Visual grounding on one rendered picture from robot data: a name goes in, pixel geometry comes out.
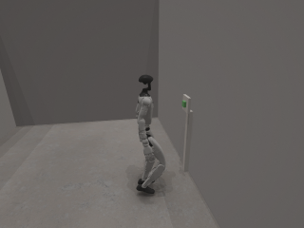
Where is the robot right upper arm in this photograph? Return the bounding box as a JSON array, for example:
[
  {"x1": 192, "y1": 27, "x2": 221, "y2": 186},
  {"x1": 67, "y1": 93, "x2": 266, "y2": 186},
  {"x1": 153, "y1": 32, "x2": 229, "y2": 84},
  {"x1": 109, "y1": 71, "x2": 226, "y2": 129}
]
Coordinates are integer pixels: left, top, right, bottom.
[{"x1": 137, "y1": 97, "x2": 151, "y2": 124}]

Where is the robot left shin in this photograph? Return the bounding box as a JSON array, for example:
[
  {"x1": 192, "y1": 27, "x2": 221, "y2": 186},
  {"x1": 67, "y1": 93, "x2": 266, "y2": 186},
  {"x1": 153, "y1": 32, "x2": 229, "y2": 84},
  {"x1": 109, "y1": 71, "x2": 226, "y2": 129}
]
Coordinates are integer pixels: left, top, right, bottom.
[{"x1": 142, "y1": 158, "x2": 156, "y2": 181}]

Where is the right robot forearm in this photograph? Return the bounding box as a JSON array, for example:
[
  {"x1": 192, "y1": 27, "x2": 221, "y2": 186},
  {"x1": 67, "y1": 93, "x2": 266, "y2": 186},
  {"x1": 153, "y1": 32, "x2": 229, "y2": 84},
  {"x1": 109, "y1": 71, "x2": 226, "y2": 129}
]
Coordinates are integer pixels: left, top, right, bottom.
[{"x1": 138, "y1": 120, "x2": 149, "y2": 146}]

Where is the right robot hand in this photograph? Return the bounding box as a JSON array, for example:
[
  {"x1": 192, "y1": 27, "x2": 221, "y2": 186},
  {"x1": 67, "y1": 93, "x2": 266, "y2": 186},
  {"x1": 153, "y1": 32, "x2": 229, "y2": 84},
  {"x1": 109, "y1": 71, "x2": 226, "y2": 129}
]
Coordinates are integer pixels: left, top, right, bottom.
[{"x1": 143, "y1": 145, "x2": 155, "y2": 162}]

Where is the left robot thigh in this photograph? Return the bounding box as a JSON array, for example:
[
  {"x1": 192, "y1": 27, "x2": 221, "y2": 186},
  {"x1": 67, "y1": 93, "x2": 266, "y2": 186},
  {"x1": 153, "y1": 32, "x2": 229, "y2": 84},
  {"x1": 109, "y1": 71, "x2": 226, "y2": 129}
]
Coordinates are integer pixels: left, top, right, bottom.
[{"x1": 147, "y1": 131, "x2": 156, "y2": 162}]

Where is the button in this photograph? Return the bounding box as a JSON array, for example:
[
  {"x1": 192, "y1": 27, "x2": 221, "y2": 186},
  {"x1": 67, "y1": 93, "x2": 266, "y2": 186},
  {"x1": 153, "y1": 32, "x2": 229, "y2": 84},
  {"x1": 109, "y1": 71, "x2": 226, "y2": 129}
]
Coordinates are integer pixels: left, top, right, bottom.
[{"x1": 181, "y1": 100, "x2": 186, "y2": 107}]

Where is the robot left upper arm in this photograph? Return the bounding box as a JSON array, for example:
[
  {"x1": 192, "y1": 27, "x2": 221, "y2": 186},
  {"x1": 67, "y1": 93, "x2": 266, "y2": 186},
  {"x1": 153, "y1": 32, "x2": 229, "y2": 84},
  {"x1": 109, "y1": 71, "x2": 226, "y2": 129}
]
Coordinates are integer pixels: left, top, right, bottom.
[{"x1": 135, "y1": 104, "x2": 139, "y2": 115}]

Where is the panel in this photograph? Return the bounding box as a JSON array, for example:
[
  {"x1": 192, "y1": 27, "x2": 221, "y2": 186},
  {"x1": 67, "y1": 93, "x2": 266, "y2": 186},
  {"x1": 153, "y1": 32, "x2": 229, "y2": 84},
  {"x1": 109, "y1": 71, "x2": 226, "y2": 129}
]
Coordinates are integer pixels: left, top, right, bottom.
[{"x1": 182, "y1": 94, "x2": 193, "y2": 172}]

